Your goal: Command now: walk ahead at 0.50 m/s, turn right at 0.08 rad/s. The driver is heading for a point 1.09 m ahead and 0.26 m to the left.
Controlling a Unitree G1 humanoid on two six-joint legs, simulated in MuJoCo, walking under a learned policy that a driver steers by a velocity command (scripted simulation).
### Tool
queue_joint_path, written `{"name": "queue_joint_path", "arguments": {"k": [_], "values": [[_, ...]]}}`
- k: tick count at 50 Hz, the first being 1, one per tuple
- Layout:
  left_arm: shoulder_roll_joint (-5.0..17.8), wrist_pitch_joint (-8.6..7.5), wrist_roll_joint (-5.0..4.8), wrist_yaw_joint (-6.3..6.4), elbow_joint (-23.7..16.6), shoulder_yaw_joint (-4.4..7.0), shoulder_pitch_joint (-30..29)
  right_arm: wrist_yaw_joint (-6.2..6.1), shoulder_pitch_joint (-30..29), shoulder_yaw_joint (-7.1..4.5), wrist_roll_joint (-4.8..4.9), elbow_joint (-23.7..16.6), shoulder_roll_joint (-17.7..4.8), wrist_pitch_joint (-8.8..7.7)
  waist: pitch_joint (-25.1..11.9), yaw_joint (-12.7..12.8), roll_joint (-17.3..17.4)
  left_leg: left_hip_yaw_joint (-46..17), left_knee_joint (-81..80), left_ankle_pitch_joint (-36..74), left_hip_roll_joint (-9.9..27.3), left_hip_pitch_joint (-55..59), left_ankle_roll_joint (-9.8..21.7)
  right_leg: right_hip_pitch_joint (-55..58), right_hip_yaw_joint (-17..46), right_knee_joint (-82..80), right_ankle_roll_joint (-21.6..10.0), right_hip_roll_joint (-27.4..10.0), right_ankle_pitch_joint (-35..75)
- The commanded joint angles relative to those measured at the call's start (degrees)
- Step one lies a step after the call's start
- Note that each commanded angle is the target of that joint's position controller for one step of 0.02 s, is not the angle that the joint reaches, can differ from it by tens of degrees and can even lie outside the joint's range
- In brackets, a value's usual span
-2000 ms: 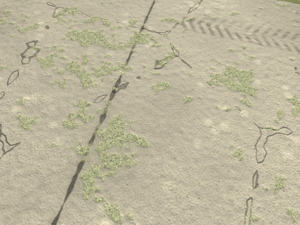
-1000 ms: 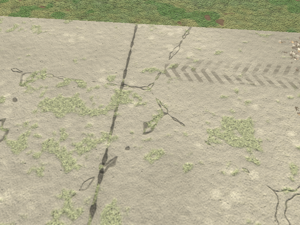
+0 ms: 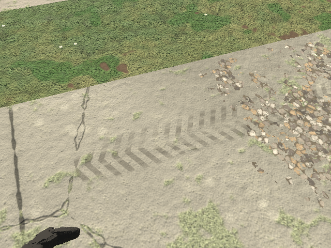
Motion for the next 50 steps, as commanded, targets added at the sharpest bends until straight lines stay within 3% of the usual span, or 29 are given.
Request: {"name": "queue_joint_path", "arguments": {"k": [1,3,4,5,6,7,8,9,10,11,13,16,19,22,26,28,29,30,31,32,33,34,35,37,39,41,44,48,50], "values": [[3.7,-1.27,-0.42,-0.8,-5.9,0.96,-6.7,-0.25,0.3,-2.27,0.46,-2.1,-10.5,-0.01,1.8,1.1,7.3,-8.9,-3.3,18.0,15.5,-0.3,8.8,2.7,-1.7,-4.3,-1.3,1.8,0.4],[5.0,-1.47,-0.3,-1.08,-5.9,1.56,-5.0,-0.53,0.0,-2.58,0.53,-1.7,-11.6,0.64,1.0,3.2,7.8,-8.7,0.0,24.4,16.3,2.0,7.7,6.7,-2.5,-6.8,-3.0,2.9,-2.7],[6.2,-1.49,0.03,-0.93,-4.7,2.32,-0.6,-0.71,-1.0,-2.64,0.68,-1.8,-12.0,0.89,-1.5,6.2,7.6,-6.8,5.1,33.0,15.1,1.7,6.7,13.6,-3.8,-9.0,-4.3,4.3,-2.4],[8.6,-1.41,0.49,-0.43,-2.5,3.67,7.1,-0.78,-0.6,-2.14,0.54,-1.9,-10.8,0.94,-6.5,9.8,6.5,-5.0,14.6,37.5,12.3,-2.0,5.3,26.2,-3.6,-9.5,-6.0,4.4,-1.6],[13.0,-1.17,1.39,0.37,-1.0,4.97,18.1,-0.81,-1.5,-0.75,-0.94,-3.7,-7.6,0.6,-15.2,14.4,0.6,-2.9,32.2,23.2,9.1,-13.9,3.0,44.0,8.1,-7.3,-9.9,-6.8,0.7],[16.9,-0.76,1.66,0.33,-0.2,5.56,20.3,-0.59,5.3,1.21,-0.71,-4.8,-1.3,-0.53,-22.5,11.0,-14.9,-2.4,51.4,-15.3,0.1,-34.7,-0.3,59.6,33.2,-12.9,-18.3,-20.0,-9.4],[11.2,-0.63,1.12,0.35,-0.1,4.37,21.0,-0.4,1.9,-0.34,0.63,-3.9,-7.7,-1.17,-20.5,13.7,-8.8,-8.7,58.0,-17.2,2.2,-41.0,-0.2,57.0,36.6,-16.7,-17.4,-19.0,-17.4],[9.4,-0.76,0.84,0.51,0.1,3.55,17.7,-0.27,-3.1,-1.19,1.6,-5.5,-9.8,-1.4,-12.0,13.1,-6.2,-8.0,58.7,-12.0,4.5,-43.7,0.1,49.9,27.5,-17.9,-15.1,-17.1,-15.2],[7.9,-0.91,1.01,0.43,0.2,2.99,14.1,-0.43,-5.5,-1.13,1.23,-5.8,-9.1,-1.24,-8.0,11.2,-2.9,-6.8,56.5,-7.2,6.8,-41.8,-0.2,42.5,21.1,-19.5,-13.6,-14.5,-10.8],[6.3,-1.17,1.22,0.19,0.3,2.57,11.3,-0.51,-6.5,-1.34,0.45,-6.0,-8.5,-0.79,-4.8,9.5,-2.5,-6.7,53.8,-4.2,8.1,-40.0,-0.7,36.7,16.4,-21.6,-12.9,-12.4,-7.5],[5.1,-2.22,1.62,0.01,1.0,2.51,8.6,-0.57,-4.1,-1.32,0.55,-5.2,-6.3,0.78,-3.0,6.5,-3.7,-7.1,51.6,-0.5,9.5,-34.5,-1.4,29.6,10.3,-25.7,-12.2,-10.6,-3.6],[6.1,-3.28,1.76,0.36,3.0,3.15,8.2,-0.76,-5.6,-1.26,0.39,-5.9,-4.3,2.15,-0.5,5.4,-1.6,-8.0,48.4,4.2,9.5,-36.2,-2.5,27.0,3.4,-28.4,-12.2,-10.5,3.5],[7.3,-2.87,2.01,1.34,4.0,3.47,6.9,-0.29,-9.1,-1.16,-0.38,-7.5,-3.5,2.02,1.2,5.3,-1.1,-6.0,37.5,12.8,8.2,-35.1,-3.1,26.3,-5.5,-26.9,-10.5,-8.3,19.0],[9.0,-1.87,1.53,2.53,5.1,3.85,8.3,1.14,-15.5,-0.45,-0.96,-9.9,-1.8,1.65,1.1,7.9,-0.7,-1.4,26.2,21.1,6.5,-30.2,-2.6,26.6,-10.6,-24.9,-9.0,-7.4,23.2],[11.2,0.15,-0.07,3.32,6.2,4.72,9.2,2.76,-17.4,-1.48,-0.9,-13.0,-4.1,2.21,-0.6,7.8,-2.0,0.2,20.9,14.7,5.0,-30.0,-0.1,34.7,-10.9,-18.2,-7.8,-10.5,27.4],[12.1,1.22,-0.88,3.94,5.6,5.22,7.8,3.14,-13.3,-2.7,-1.18,-13.1,-6.3,2.38,-3.2,5.3,-2.9,2.5,19.2,9.0,2.2,-24.8,2.0,36.1,-11.3,-9.5,-6.4,-10.5,35.7],[11.6,1.73,-1.12,4.11,5.3,5.08,7.1,2.88,-7.6,-3.88,-1.14,-11.9,-8.3,2.22,-6.0,2.3,-1.3,3.3,14.6,12.0,-0.1,-17.4,3.7,34.9,-12.6,-0.3,-4.7,-8.3,34.9],[10.3,1.56,-0.3,3.97,5.1,4.53,9.5,1.68,-2.9,-5.36,-1.25,-11.2,-12.2,2.18,-9.5,0.4,4.2,-1.9,11.0,30.0,1.9,-6.0,6.2,27.8,-13.5,13.1,-1.2,-4.1,22.6],[3.5,1.15,3.56,3.2,3.4,2.44,15.6,0.26,-3.7,-6.12,-1.48,-12.2,-17.9,2.63,-15.0,6.3,19.2,-21.4,18.0,60.5,16.5,12.2,15.1,7.1,-12.3,33.5,3.1,4.3,-32.2],[5.9,0.47,2.46,2.15,3.3,1.88,17.0,0.57,-4.1,-5.36,-2.14,-14.8,-16.9,2.35,-27.4,4.6,15.9,-40.6,12.3,50.6,24.5,19.1,25.0,-0.5,1.1,46.3,4.2,9.1,-41.0],[9.8,0.48,0.37,1.7,3.0,2.83,11.4,0.83,-6.4,-4.74,-1.8,-15.9,-13.5,2.47,-24.3,2.2,7.9,-34.7,9.2,41.0,21.4,15.3,22.4,-3.1,4.9,46.6,3.1,6.0,-35.3],[9.4,0.85,0.19,2.06,1.9,2.72,7.8,0.61,-9.6,-4.11,-0.73,-15.9,-11.1,2.62,-17.6,3.4,4.8,-29.6,7.9,32.4,18.5,8.6,19.1,-4.8,4.1,42.8,2.7,4.2,-30.1],[9.0,1.49,1.0,2.84,2.2,2.75,6.5,0.2,-11.8,-3.53,0.0,-16.2,-9.2,3.04,-12.4,4.8,1.8,-26.4,6.3,27.1,16.2,1.1,16.5,-4.1,3.8,38.5,2.9,2.4,-27.0],[9.3,2.9,1.46,3.36,1.9,3.09,6.9,-0.42,-14.5,-3.37,-0.98,-16.9,-8.9,3.82,-8.7,7.6,5.1,-23.7,3.6,22.1,13.0,-10.2,14.6,2.6,3.5,31.6,3.0,2.0,-24.0],[7.3,3.2,1.64,3.58,2.5,2.6,8.0,-0.91,-14.9,-3.84,-1.66,-17.1,-9.8,4.1,-8.7,8.2,6.7,-21.4,3.4,25.1,11.2,-13.8,14.0,5.7,2.2,25.0,3.7,3.3,-23.1],[6.4,3.3,1.74,3.79,2.7,2.23,7.1,-1.7,-14.1,-4.35,-1.33,-17.0,-11.0,4.5,-10.2,7.7,6.8,-21.3,3.9,23.5,10.5,-13.9,13.7,6.8,2.6,20.0,4.5,4.0,-20.9],[6.3,3.65,1.42,3.61,2.4,2.17,5.1,-2.53,-15.0,-4.54,-0.88,-17.6,-11.2,5.52,-10.1,6.9,8.2,-22.9,3.3,9.9,8.9,-15.8,11.8,8.6,3.3,14.5,4.9,4.6,-16.4],[6.6,2.93,1.03,3.0,1.6,2.43,3.0,-2.43,-14.4,-4.53,-0.95,-17.9,-10.8,6.42,-8.3,5.4,11.1,-27.1,3.6,1.3,8.3,-15.4,10.4,10.9,3.6,6.6,4.0,5.7,-16.7],[6.9,2.25,0.67,2.41,2.0,2.73,5.1,-2.36,-14.3,-4.22,-0.65,-18.1,-10.2,6.71,-9.6,6.2,12.0,-28.5,4.1,-8.0,7.9,-15.2,9.5,15.3,2.2,0.0,2.5,6.0,-16.1]]}}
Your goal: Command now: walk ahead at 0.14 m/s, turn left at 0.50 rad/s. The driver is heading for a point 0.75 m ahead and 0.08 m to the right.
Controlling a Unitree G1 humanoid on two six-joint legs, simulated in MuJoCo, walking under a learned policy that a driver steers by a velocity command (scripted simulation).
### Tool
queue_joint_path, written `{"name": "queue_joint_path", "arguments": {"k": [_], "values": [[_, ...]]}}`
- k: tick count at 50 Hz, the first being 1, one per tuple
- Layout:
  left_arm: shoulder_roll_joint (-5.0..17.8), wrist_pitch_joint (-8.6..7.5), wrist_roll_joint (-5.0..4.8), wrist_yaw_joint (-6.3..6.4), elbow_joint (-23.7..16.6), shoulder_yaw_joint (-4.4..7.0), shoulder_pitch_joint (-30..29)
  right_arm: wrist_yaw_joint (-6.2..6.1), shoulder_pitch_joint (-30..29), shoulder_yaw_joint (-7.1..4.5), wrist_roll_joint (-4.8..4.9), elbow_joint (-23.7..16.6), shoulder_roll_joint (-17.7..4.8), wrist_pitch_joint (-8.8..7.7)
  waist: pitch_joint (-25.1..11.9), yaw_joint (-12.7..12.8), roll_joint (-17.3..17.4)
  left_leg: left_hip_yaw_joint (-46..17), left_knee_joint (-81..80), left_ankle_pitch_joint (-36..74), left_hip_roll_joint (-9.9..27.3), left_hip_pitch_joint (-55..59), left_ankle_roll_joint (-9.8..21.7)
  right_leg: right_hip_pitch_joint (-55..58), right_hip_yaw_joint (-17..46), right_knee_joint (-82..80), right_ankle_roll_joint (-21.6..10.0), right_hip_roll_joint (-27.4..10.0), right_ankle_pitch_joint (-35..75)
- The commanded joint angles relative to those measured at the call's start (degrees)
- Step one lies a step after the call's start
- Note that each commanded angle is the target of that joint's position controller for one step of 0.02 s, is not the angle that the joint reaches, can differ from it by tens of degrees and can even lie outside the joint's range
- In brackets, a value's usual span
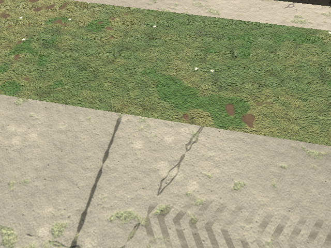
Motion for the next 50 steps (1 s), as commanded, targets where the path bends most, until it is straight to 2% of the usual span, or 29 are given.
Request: {"name": "queue_joint_path", "arguments": {"k": [1,2,3,4,5,6,7,8,10,15,19,21,23,24,25,26,27,28,29,31,34,36,39,43,46,47,48,49,50], "values": [[5.0,-1.59,-0.43,-0.72,-2.6,1.85,4.7,-0.21,-1.8,-1.8,0.37,-4.5,-7.7,-0.2,-9.9,2.8,9.6,-16.6,-8.7,-21.8,12.5,4.1,7.1,11.2,-4.2,-10.8,-2.3,1.3,3.4],[5.3,-1.76,-0.07,-0.82,-2.0,2.13,6.4,-0.24,-0.3,-1.22,0.38,-4.0,-6.1,-0.24,-9.1,3.5,8.0,-14.7,-6.3,-27.1,10.0,-0.1,5.0,16.9,-4.0,-15.2,-3.8,-0.5,2.8],[7.8,-1.94,1.23,-0.67,-2.0,2.54,10.0,-0.21,0.9,-0.04,0.05,-4.0,-2.4,-0.46,-9.7,4.0,-0.7,-8.1,7.6,-31.4,5.3,-7.1,1.3,23.2,7.7,-21.1,-7.7,-11.6,-6.9],[13.4,-2.07,2.91,-1.19,-1.2,3.86,11.4,-0.14,-1.9,-0.26,0.87,-6.5,-2.7,-1.57,-3.6,4.0,-15.4,2.2,19.6,-27.2,-1.8,-19.5,-0.3,20.6,27.0,-30.0,-14.8,-19.8,-21.2],[12.4,-2.95,2.88,-1.19,-2.6,3.8,8.0,-0.08,-2.1,-1.13,0.37,-6.3,-6.1,-2.84,0.4,2.9,-13.6,-2.3,26.9,-22.1,2.5,-21.5,-0.9,17.0,31.9,-31.8,-17.7,-21.7,-25.1],[9.5,-3.34,1.51,-0.67,-2.8,3.11,5.7,0.25,-0.4,-1.66,0.26,-4.6,-7.6,-3.19,1.4,1.5,-10.6,-2.1,29.3,-17.1,3.5,-22.1,-1.4,17.5,26.4,-30.8,-16.0,-19.6,-22.2],[7.9,-3.51,0.51,-0.36,-2.7,2.64,5.6,0.42,1.5,-1.59,-0.2,-2.7,-7.0,-3.23,0.6,1.2,-8.7,-0.6,30.8,-14.0,4.3,-21.5,-2.6,19.3,21.7,-30.4,-14.1,-16.9,-18.3],[7.5,-3.46,-0.11,-0.17,-2.1,2.49,6.5,0.7,1.7,-1.44,-0.39,-2.3,-6.1,-3.53,0.6,1.7,-8.1,0.8,31.7,-11.2,5.1,-22.0,-3.3,20.4,19.1,-30.6,-13.5,-15.8,-15.4],[7.0,-3.77,-0.06,-0.08,-1.1,2.16,9.2,1.31,-0.5,-0.83,-0.29,-2.3,-4.1,-4.34,1.0,3.0,-7.4,4.8,31.5,-6.3,6.8,-20.7,-4.0,19.9,13.7,-31.8,-13.3,-13.7,-9.3],[8.7,-3.62,-0.68,-0.31,0.7,2.61,13.7,1.97,-8.2,0.94,0.51,-4.2,-0.3,-5.93,1.4,7.0,-9.6,10.2,13.7,-2.3,8.9,-12.1,-4.8,19.3,5.5,-32.4,-13.2,-12.0,1.8],[10.8,-3.33,-1.44,-1.21,2.1,3.05,16.0,2.89,-9.4,0.87,1.33,-4.3,-1.5,-6.69,2.0,7.7,-10.3,11.8,4.2,-5.2,8.1,-3.7,-3.6,17.8,5.3,-30.7,-14.3,-13.9,2.4],[11.0,-2.9,-1.95,-1.48,2.5,3.02,15.5,3.16,-6.8,0.57,1.61,-3.6,-2.3,-7.05,1.6,5.3,-9.7,12.2,-1.1,-3.5,7.7,2.7,-1.7,16.7,5.9,-28.6,-13.7,-14.9,3.2],[9.1,-2.9,-1.61,-1.53,2.8,2.22,15.0,2.46,2.3,-0.84,1.53,-0.7,-5.0,-6.95,-2.6,0.3,-7.3,11.8,-4.4,-3.0,7.1,18.3,0.7,12.2,2.5,-19.9,-11.2,-12.2,12.9],[5.5,-3.35,-0.72,-1.72,1.7,0.9,13.4,1.79,11.6,-1.83,0.88,0.8,-8.0,-6.85,-9.6,-4.3,-1.1,1.8,-5.4,-5.4,15.6,31.8,3.7,5.2,-2.4,-3.7,-8.2,-8.2,11.3],[1.3,-4.78,-0.45,-1.39,-1.4,-0.43,15.0,1.69,16.6,-3.33,-0.11,1.7,-15.0,-6.27,-14.5,-4.0,16.6,-21.8,-10.1,-13.9,29.2,44.7,12.1,-14.5,-8.5,16.2,-4.3,-0.9,-6.7],[6.7,-5.68,-1.66,-1.2,-1.2,0.91,12.5,2.07,17.6,-2.35,-0.12,2.4,-10.9,-6.65,-12.8,-5.8,12.4,-28.7,-13.9,-21.3,30.4,41.5,14.6,-21.0,-2.4,26.2,-4.0,-2.0,-12.6],[8.8,-5.92,-2.7,-1.59,-1.6,1.69,10.6,2.14,14.5,-1.14,-0.07,2.4,-7.8,-6.95,-6.7,-4.3,10.0,-21.6,-14.3,-21.6,28.8,37.2,12.7,-24.1,-1.4,28.9,-5.1,-4.7,-8.0],[8.0,-5.76,-2.55,-1.78,-1.0,1.52,9.5,2.18,11.4,-0.41,-0.27,2.1,-5.6,-7.18,-4.0,-3.0,7.7,-15.3,-15.5,-18.1,25.8,32.6,11.1,-22.9,-1.9,28.2,-5.3,-6.4,-3.0],[7.2,-5.46,-1.83,-1.93,-0.9,1.51,8.6,2.29,8.7,0.06,-0.43,2.1,-4.1,-7.25,-1.3,-1.8,6.5,-10.7,-17.2,-13.0,23.9,28.3,10.3,-22.1,-2.1,25.9,-5.0,-7.4,0.5],[5.3,-4.37,-1.71,-2.31,-0.3,1.4,9.2,2.26,6.1,0.32,-0.89,2.5,-2.9,-7.82,0.5,0.6,7.1,-2.9,-19.6,-2.5,21.4,22.0,8.7,-17.7,-1.5,23.8,-4.5,-8.1,5.4],[3.5,-3.22,-1.56,-2.21,-0.8,1.1,8.2,2.03,6.3,-0.14,-1.08,4.0,-3.6,-8.92,1.1,1.4,4.6,4.6,-20.9,9.3,21.1,19.9,8.6,-18.1,-0.2,19.8,-2.9,-6.8,10.9],[2.8,-3.25,-1.28,-2.43,-1.9,0.75,5.5,1.76,5.9,-0.27,-0.96,4.9,-4.3,-9.05,1.8,1.2,3.8,8.9,-21.5,12.0,20.3,19.0,7.8,-16.9,-0.8,11.9,-2.7,-6.1,17.0],[1.5,-3.58,-1.07,-3.54,-4.0,-0.07,-1.0,1.15,7.1,-0.45,-0.53,6.4,-5.7,-9.01,3.6,-1.1,3.0,13.7,-22.9,12.5,19.9,18.0,6.4,-12.7,-4.9,1.0,-3.7,-5.2,24.7],[1.7,-3.71,-1.35,-5.17,-7.4,-0.25,-6.8,0.75,10.5,-0.9,0.37,9.0,-7.4,-7.8,4.7,-2.2,2.0,16.3,-19.9,18.7,22.7,26.5,5.2,-13.8,-7.0,-5.8,-6.7,-4.2,22.1],[4.4,-3.29,-1.19,-5.82,-8.6,1.07,-4.4,-0.06,10.2,-1.55,0.44,9.0,-9.9,-6.17,-0.1,0.8,4.8,18.9,-8.8,46.4,23.1,31.8,3.4,-6.5,-11.9,-6.0,-9.8,0.6,12.8],[6.4,-2.99,-1.25,-5.68,-7.7,2.16,1.1,-0.41,10.1,-1.69,0.27,8.8,-10.6,-5.53,-3.7,3.9,5.7,19.6,-0.4,53.5,22.6,31.6,2.7,0.6,-13.0,-6.0,-11.2,2.8,10.4],[9.2,-2.75,-1.44,-4.99,-5.8,3.81,10.0,-0.75,9.3,-1.48,0.4,8.4,-10.5,-5.24,-8.2,8.9,4.5,20.8,12.0,51.9,20.8,25.5,1.1,14.6,-12.3,-9.2,-13.5,4.4,13.0],[14.1,-1.94,-1.48,-3.64,-4.4,5.34,18.0,-0.93,11.1,-0.38,-0.82,7.1,-8.0,-5.8,-14.5,11.2,-3.2,20.8,30.4,29.1,17.6,10.6,-1.0,33.1,2.1,-9.5,-17.0,-4.5,13.8],[17.2,-2.33,-2.12,-3.52,-5.9,5.48,14.9,0.42,16.2,2.17,-1.36,4.8,-0.7,-7.52,-21.8,4.6,-16.3,13.6,52.6,-23.9,4.2,-13.3,-4.6,51.0,36.5,-17.4,-29.4,-19.0,2.7]]}}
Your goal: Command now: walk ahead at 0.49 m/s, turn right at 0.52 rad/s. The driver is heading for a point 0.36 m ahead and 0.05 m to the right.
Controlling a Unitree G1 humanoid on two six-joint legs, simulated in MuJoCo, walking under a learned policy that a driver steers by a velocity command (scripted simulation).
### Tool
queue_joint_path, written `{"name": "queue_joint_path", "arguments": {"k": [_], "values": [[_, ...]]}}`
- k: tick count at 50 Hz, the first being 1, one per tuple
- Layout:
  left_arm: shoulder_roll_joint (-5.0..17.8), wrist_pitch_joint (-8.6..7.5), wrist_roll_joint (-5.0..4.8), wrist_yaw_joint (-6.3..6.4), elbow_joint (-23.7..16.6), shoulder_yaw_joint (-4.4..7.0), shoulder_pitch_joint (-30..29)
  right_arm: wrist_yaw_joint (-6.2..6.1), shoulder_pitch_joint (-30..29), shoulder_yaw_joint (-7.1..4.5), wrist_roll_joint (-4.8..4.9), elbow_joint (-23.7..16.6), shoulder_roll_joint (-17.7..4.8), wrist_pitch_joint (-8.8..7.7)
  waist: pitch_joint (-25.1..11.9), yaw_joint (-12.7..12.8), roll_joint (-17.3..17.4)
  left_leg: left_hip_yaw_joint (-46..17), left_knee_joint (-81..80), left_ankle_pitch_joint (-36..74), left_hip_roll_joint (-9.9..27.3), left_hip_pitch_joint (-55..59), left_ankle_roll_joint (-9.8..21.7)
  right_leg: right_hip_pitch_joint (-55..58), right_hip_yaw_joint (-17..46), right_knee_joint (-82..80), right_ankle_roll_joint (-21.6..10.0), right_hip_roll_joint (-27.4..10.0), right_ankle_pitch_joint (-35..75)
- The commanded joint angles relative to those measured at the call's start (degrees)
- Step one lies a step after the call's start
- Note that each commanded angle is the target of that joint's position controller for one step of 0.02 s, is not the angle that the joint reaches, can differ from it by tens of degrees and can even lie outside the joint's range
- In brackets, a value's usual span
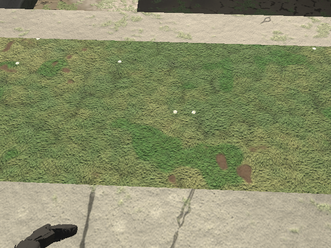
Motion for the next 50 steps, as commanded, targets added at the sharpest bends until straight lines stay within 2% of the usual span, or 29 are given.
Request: {"name": "queue_joint_path", "arguments": {"k": [1,2,3,4,5,8,10,13,15,17,19,21,22,23,24,25,26,27,29,31,32,35,36,37,38,39,41,44,50], "values": [[12.6,0.02,-0.07,1.3,-1.0,4.31,19.7,1.58,-0.8,-0.53,0.55,-8.2,-8.1,-4.71,-26.3,10.0,-7.5,-16.8,42.5,-4.1,-4.1,-43.2,0.8,56.4,49.8,-17.5,-17.7,-21.1,-14.3],[10.6,-0.37,0.57,1.44,-0.6,3.69,18.1,2.02,-6.3,-0.69,2.52,-10.4,-8.9,-5.63,-17.7,9.7,-4.7,-16.1,40.0,0.0,-1.8,-45.4,1.8,49.6,41.1,-18.4,-14.8,-19.1,-11.8],[10.1,-0.75,0.56,1.4,-0.8,3.44,14.5,1.71,-7.9,-0.24,1.81,-11.1,-7.6,-6.05,-10.7,6.6,1.8,-15.3,33.8,3.8,0.6,-44.3,2.0,39.3,34.7,-19.2,-13.1,-16.7,-4.9],[8.4,-0.98,0.76,1.54,-1.4,2.99,11.2,1.24,-8.1,-0.63,0.38,-10.7,-7.9,-5.81,-8.4,4.4,2.4,-15.1,28.7,5.7,2.5,-41.0,1.6,32.7,30.2,-19.7,-12.2,-14.7,1.1],[7.9,-1.04,1.43,1.77,-2.3,2.69,9.2,1.23,-6.8,-0.83,-0.11,-10.5,-8.0,-5.12,-6.8,2.5,0.6,-15.2,27.1,6.8,3.3,-37.4,1.1,27.2,27.9,-21.1,-12.2,-13.2,5.1],[8.1,-1.35,1.0,2.4,-1.7,2.8,8.4,0.96,-5.7,-0.56,-0.99,-10.2,-6.5,-3.3,-4.8,0.8,-0.7,-13.4,20.3,9.2,3.6,-34.5,-1.8,18.6,23.2,-23.4,-12.6,-11.3,10.7],[9.4,-1.18,0.88,3.13,-0.9,3.16,9.6,0.77,-9.8,0.07,-1.26,-11.5,-5.0,-2.92,-3.2,1.9,-1.0,-12.4,12.9,15.6,2.9,-34.6,-3.4,15.1,19.9,-23.7,-11.6,-9.3,11.0],[9.8,-0.44,0.48,3.79,0.4,3.25,11.4,1.2,-16.7,0.82,-1.07,-12.7,-3.4,-3.34,-2.4,4.8,-2.6,-11.4,-2.0,28.5,-0.1,-30.0,-3.7,12.9,16.1,-21.5,-8.0,-5.9,8.5],[9.9,0.13,0.49,4.05,2.0,3.27,14.4,1.78,-19.4,0.77,-0.75,-13.1,-3.7,-3.89,-3.5,6.6,-3.6,-10.6,-6.9,33.8,-2.4,-26.6,-3.4,14.3,16.3,-18.9,-6.5,-6.2,12.3],[9.1,0.71,0.31,4.31,3.1,3.03,16.0,2.35,-20.0,0.3,-0.6,-13.4,-4.7,-4.27,-4.7,6.9,-4.6,-11.6,-10.2,33.4,-3.0,-26.2,-2.1,18.9,18.4,-14.8,-5.3,-7.6,13.7],[8.3,1.16,0.72,4.62,3.4,2.77,15.7,2.67,-18.5,-0.47,-0.9,-13.1,-6.1,-4.54,-5.9,5.6,-5.5,-12.3,-12.6,30.2,-3.3,-25.0,0.0,23.3,21.4,-9.7,-3.9,-9.1,15.8],[6.4,1.26,0.98,4.72,2.7,2.22,13.6,2.47,-12.9,-1.05,-1.88,-11.7,-6.8,-5.11,-8.2,2.0,-5.3,-11.4,-17.8,38.5,-2.0,-15.8,2.8,23.3,20.4,-1.6,-0.9,-5.8,18.7],[3.6,0.83,1.96,4.6,1.6,1.22,15.7,2.14,-8.8,-1.52,-3.06,-12.0,-10.2,-5.41,-15.1,1.7,1.1,-19.0,-13.2,59.3,7.4,-1.8,6.9,17.0,18.3,9.9,2.0,-2.0,6.2],[2.1,0.68,1.05,4.45,3.8,0.38,25.4,2.07,-5.2,-1.77,-3.12,-10.7,-10.7,-4.22,-23.2,2.8,14.8,-35.0,-12.3,67.6,20.2,13.9,18.2,3.9,13.7,27.1,6.5,4.4,-28.9],[6.7,1.02,0.65,4.25,4.7,1.05,27.1,2.52,-3.3,-1.34,-0.76,-9.9,-7.9,-3.18,-25.7,2.2,12.9,-42.8,-15.0,51.4,21.7,13.5,19.5,0.2,15.3,33.4,7.8,2.0,-33.9],[9.2,2.04,0.12,4.5,4.3,1.91,21.2,2.51,-5.8,-0.78,-0.14,-10.4,-6.2,-2.47,-19.3,0.7,7.9,-39.3,-17.4,39.1,18.8,7.9,17.2,-2.3,14.7,36.8,9.0,0.2,-30.1],[9.0,3.19,0.25,4.96,3.5,1.99,16.6,2.45,-9.5,0.07,-0.67,-10.8,-4.5,-1.85,-14.7,1.1,4.8,-34.8,-19.5,31.9,15.8,1.3,14.9,-2.3,12.8,35.7,9.7,-1.5,-27.0],[8.3,4.23,0.76,5.27,2.8,2.0,14.3,2.48,-13.4,0.87,-0.98,-11.0,-3.0,-1.4,-10.5,2.4,4.7,-31.4,-21.5,27.4,13.8,-5.6,13.8,-0.8,12.0,31.7,10.1,-3.3,-24.9],[5.0,5.31,1.05,5.47,3.1,1.29,14.9,2.46,-17.1,0.8,-1.5,-10.5,-3.4,-0.62,-6.7,4.6,8.6,-23.6,-24.7,25.3,8.3,-16.2,11.4,7.8,8.2,19.3,10.3,-4.5,-22.4],[2.7,4.91,1.61,5.56,4.1,0.59,15.8,2.22,-16.8,0.44,-1.54,-9.6,-4.1,-0.3,-8.2,4.4,9.9,-19.8,-24.0,30.7,6.8,-17.1,12.2,13.8,6.2,10.5,10.3,-4.0,-20.5],[2.6,4.71,1.7,5.48,4.5,0.52,15.8,2.08,-15.8,0.35,-1.26,-9.1,-4.4,-0.18,-9.7,4.1,9.6,-19.8,-23.5,31.3,7.4,-15.9,12.8,15.8,6.0,6.9,10.0,-4.0,-17.2],[2.6,4.76,2.0,5.03,5.8,0.6,16.0,1.88,-16.5,0.75,-0.21,-8.3,-4.0,0.48,-10.3,5.2,7.6,-19.0,-22.8,18.0,6.8,-18.3,11.5,24.1,4.6,-6.0,8.2,-3.4,-3.6],[3.1,4.81,2.76,4.96,5.1,0.57,14.2,1.99,-15.3,1.3,-0.26,-7.5,-2.7,0.47,-8.9,4.9,6.5,-18.7,-23.2,10.1,5.4,-20.7,8.8,26.1,5.9,-8.8,7.0,-4.2,-1.3],[4.8,4.8,3.37,5.09,3.8,0.72,12.5,2.2,-14.2,1.75,-0.82,-6.9,-1.7,0.33,-7.3,4.1,4.1,-17.8,-22.3,2.5,3.7,-23.0,5.7,26.8,9.9,-10.3,5.4,-7.7,-0.2],[8.5,4.93,2.82,5.25,4.0,1.63,10.7,2.39,-12.4,1.37,-1.18,-6.9,-2.7,0.33,-4.1,1.2,-1.9,-14.0,-21.7,-0.1,-0.2,-22.4,3.3,20.5,10.8,-9.6,3.4,-8.1,-8.9],[6.4,4.61,2.61,5.08,4.3,1.43,10.2,2.25,-14.1,1.32,-1.41,-6.7,-3.1,0.42,-2.6,2.4,-3.0,-12.4,-19.6,2.7,-1.3,-18.8,2.0,15.4,10.0,-10.7,3.0,-6.7,-16.4],[3.9,3.6,2.94,5.02,4.5,0.67,9.3,1.84,-14.1,1.4,-0.93,-6.1,-2.3,0.54,-1.9,2.2,-3.7,-12.1,-17.2,7.7,-1.1,-16.3,2.5,13.6,9.7,-11.5,4.3,-6.3,-13.6],[3.6,2.28,2.34,5.01,5.1,0.56,10.2,1.59,-12.5,1.38,-0.91,-4.8,-2.0,0.54,-3.7,2.1,-3.2,-11.3,-14.9,16.2,-1.5,-14.8,3.1,16.0,9.4,-9.5,5.1,-6.2,-4.4],[3.6,2.28,2.01,5.19,5.9,0.53,10.8,1.4,-12.9,1.15,-0.34,-2.5,-2.2,0.99,-5.1,2.5,-0.5,-11.3,-13.0,24.3,-1.1,-12.3,2.9,17.7,8.6,-7.9,5.2,-5.5,2.3]]}}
